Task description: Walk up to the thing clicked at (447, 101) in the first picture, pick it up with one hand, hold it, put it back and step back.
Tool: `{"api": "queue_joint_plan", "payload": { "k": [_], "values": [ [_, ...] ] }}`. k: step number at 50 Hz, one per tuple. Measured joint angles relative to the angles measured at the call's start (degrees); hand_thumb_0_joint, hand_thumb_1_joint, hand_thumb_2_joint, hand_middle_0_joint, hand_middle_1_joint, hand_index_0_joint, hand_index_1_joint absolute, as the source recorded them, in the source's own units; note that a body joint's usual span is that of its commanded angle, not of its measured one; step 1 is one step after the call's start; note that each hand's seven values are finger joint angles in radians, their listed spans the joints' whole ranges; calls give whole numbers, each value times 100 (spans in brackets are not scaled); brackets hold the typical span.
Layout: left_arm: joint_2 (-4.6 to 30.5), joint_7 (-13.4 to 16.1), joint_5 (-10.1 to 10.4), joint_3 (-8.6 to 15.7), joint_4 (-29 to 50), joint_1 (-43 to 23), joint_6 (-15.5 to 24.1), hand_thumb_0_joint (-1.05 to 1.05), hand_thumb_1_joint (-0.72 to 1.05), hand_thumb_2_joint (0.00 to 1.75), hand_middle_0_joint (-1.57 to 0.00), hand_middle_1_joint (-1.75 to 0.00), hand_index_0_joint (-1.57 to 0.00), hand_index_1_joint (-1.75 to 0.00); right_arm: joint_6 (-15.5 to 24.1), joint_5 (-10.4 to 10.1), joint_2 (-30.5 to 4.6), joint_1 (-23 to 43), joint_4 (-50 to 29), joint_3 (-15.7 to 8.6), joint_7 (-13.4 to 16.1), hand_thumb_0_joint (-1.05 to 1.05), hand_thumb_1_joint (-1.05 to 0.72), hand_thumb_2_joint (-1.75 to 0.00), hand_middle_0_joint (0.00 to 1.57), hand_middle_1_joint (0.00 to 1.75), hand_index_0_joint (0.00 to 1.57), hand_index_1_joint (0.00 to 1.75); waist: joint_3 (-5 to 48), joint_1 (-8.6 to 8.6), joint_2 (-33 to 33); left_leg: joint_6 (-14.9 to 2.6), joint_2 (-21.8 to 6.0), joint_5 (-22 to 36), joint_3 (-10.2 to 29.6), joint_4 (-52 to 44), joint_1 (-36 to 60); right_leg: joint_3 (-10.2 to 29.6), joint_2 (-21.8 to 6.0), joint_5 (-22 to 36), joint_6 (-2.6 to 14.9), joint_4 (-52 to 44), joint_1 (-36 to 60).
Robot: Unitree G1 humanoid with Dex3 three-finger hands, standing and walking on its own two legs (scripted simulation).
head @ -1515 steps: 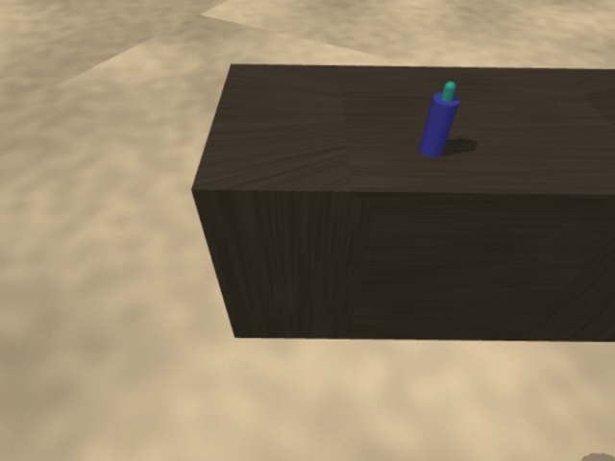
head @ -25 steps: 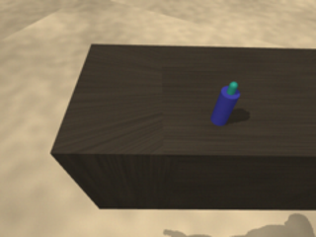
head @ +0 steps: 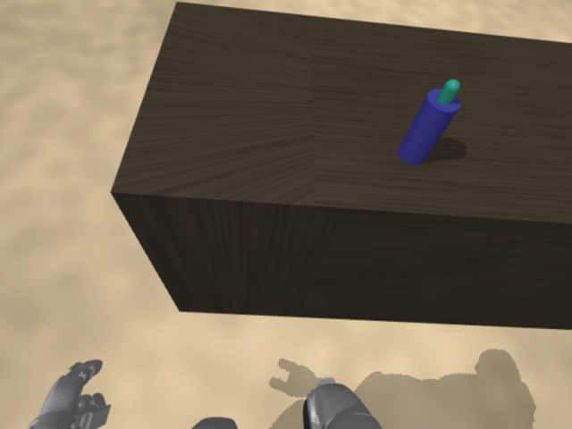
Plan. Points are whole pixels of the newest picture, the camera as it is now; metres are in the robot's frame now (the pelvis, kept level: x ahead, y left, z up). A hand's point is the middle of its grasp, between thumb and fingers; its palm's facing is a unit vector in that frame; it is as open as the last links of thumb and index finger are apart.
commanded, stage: step back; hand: right
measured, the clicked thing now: (431, 121) +0.60 -0.23 +0.03
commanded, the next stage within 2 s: none
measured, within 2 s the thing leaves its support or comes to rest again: neither
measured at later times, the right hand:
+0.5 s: hand out of the picture +0.00 -0.26 -0.14, palm faces +0.06 +0.94 -0.33, open 7.4 cm
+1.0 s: hand out of the picture -0.16 -0.26 -0.11, palm faces -0.01 +0.88 -0.47, open 7.4 cm
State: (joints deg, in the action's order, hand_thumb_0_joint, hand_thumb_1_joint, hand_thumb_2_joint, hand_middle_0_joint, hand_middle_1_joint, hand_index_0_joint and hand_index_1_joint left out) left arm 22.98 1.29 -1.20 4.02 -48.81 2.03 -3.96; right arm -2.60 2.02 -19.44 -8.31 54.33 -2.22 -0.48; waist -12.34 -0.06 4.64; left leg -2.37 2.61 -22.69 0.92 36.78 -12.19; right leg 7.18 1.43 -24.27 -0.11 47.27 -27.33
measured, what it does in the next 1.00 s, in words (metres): walks backwards: right foot, then left foot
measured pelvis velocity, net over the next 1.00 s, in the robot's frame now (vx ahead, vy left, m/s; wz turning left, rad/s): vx -0.24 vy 0.01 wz -0.06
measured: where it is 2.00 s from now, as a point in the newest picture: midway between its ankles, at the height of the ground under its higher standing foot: outside the picture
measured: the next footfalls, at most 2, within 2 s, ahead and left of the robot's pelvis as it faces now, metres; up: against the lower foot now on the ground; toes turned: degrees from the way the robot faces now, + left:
right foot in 0.34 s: -0.04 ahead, -0.10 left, +0.00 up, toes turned -1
left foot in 0.74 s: -0.14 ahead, +0.13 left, +0.00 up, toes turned -3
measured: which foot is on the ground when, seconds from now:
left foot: down 0.00-0.40, up 0.42-0.72, down 0.74-1.00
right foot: up 0.00-0.32, down 0.34-0.76, up 0.78-1.00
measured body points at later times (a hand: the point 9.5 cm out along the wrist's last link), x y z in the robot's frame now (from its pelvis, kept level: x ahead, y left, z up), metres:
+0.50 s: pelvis -0.10 +0.00 +0.01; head -0.05 -0.02 +0.46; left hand +0.03 +0.30 -0.10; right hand -0.01 -0.31 -0.12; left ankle -0.10 +0.13 -0.66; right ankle -0.08 -0.10 -0.72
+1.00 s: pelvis -0.24 +0.01 +0.01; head -0.18 +0.05 +0.46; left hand -0.14 +0.33 -0.13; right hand -0.16 -0.31 -0.08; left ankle -0.18 +0.13 -0.72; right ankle -0.30 -0.15 -0.63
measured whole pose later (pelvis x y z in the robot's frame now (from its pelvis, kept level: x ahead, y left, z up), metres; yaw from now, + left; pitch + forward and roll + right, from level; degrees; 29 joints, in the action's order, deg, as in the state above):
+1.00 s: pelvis -0.24 +0.01 +0.01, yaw -3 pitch -1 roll -2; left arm 23.8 -0.4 -1.8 6.3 -46.5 10.7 -4.7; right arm -1.1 2.0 -20.5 -10.3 48.7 -2.5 1.0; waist -9.0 1.1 3.1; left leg -0.6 -2.5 -12.2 1.4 31.8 -18.4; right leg 10.6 6.3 -27.2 -1.6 66.5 -23.6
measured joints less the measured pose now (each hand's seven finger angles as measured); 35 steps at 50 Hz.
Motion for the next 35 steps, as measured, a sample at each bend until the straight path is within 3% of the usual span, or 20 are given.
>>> {"api": "queue_joint_plan", "payload": {
  "k": [1,3,6,12,15,17,20,23,27,30,35],
  "values": [
    [-35,8,-18,-7,-59,41,-34,0,90,89,-20,-29,-21,-30,8,7,17,-68,-26,4,-12,1,-91,-90,21,30,21,30,58,-84,-98,-16,-88,71,94,-63,-15,61,239,-306,13,487,-40],
    [-59,-9,11,-17,-102,152,-56,0,90,89,-20,-29,-21,-30,2,37,48,-160,-48,16,16,1,-91,-90,21,30,21,30,190,-113,-163,-17,-182,293,132,-365,2,199,552,-351,55,1300,-112],
    [-70,-35,28,4,-25,361,1,0,90,89,-20,-29,-21,-30,6,-8,30,-139,-126,-11,87,1,-90,-90,21,31,21,30,241,-2,-163,-21,-216,547,-11,-686,1,276,662,-148,61,1777,-28],
    [-57,-45,-21,32,-65,640,28,0,90,90,-20,-29,-21,-30,78,-101,-33,106,-445,-74,176,1,-90,-90,21,31,21,30,82,47,-180,-78,-168,651,-286,-575,-158,91,398,-165,-107,627,703],
    [-89,-63,-44,23,-96,709,50,0,90,90,-20,-29,-21,-30,72,-123,-82,192,-572,-74,162,1,-90,-90,21,31,21,30,49,48,-241,-69,-157,595,-425,-308,-304,-184,197,-73,-46,-357,1084],
    [-131,-82,-73,23,-113,751,93,0,90,90,-20,-29,-21,-30,40,-154,-125,229,-603,-72,144,1,-90,-90,21,31,21,30,76,65,-318,-43,-178,511,-516,-51,-429,-332,125,286,52,-1038,1336],
    [-331,-119,-130,-11,-156,734,152,0,90,90,-20,-29,-21,-30,-39,-230,-218,259,-505,-87,141,1,-91,-90,21,30,21,30,81,-53,-790,22,-373,517,-216,231,-548,-571,348,627,212,-1316,1489],
    [-285,-167,-127,-21,10,768,179,0,90,89,-20,-30,-21,-30,-110,-253,-107,206,-421,-35,148,1,-91,-90,21,30,21,30,217,88,-594,135,54,-646,192,1455,-885,-440,194,728,305,-1281,1333],
    [-310,-134,-98,2,236,642,159,0,90,89,-21,-30,-21,-30,-47,-261,-154,36,-449,32,136,1,-91,-90,21,30,21,30,305,119,-475,212,367,-761,609,2597,-1101,-418,18,1060,285,-1543,1149],
    [-348,-119,-125,-5,437,507,159,0,90,89,-21,-30,-21,-30,-6,-250,-285,-71,-454,43,180,1,-91,-90,21,30,21,30,307,96,-535,307,301,-671,694,2440,-952,-488,-1,1237,251,-1576,922],
    [-311,-111,-139,-15,706,261,117,0,90,89,-21,-30,-21,-30,41,-179,-361,-214,-433,-6,211,1,-91,-90,21,30,21,30,165,-32,-514,333,-56,-546,329,840,-396,-754,-90,1354,169,-1304,554]
  ]
}}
